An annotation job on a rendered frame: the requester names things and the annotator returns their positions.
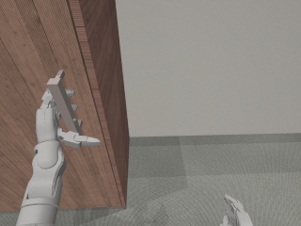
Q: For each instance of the left robot hand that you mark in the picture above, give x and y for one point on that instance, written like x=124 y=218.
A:
x=47 y=117

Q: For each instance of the handle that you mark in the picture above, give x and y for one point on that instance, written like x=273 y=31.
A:
x=63 y=103

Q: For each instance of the wardrobe door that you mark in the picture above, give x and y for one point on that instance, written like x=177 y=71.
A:
x=38 y=38

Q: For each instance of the robot left forearm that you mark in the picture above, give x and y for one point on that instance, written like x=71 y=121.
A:
x=43 y=192

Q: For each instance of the right robot hand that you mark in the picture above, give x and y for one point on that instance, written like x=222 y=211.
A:
x=241 y=217

